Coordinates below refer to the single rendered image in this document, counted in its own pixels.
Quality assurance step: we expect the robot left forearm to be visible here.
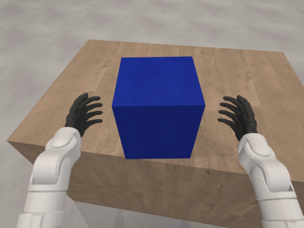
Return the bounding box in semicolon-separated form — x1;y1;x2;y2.
16;127;82;228

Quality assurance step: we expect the pedestal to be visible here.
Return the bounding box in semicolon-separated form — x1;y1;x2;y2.
7;39;304;228

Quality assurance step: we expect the carton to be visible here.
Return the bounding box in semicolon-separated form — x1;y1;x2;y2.
112;57;205;159

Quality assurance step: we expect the right robot hand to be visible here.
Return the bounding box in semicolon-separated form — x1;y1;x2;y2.
218;95;257;141

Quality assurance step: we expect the left robot hand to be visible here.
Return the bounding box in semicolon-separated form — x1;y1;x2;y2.
65;93;103;137

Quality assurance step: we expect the robot right forearm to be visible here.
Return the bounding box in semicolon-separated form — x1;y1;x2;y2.
237;133;304;228

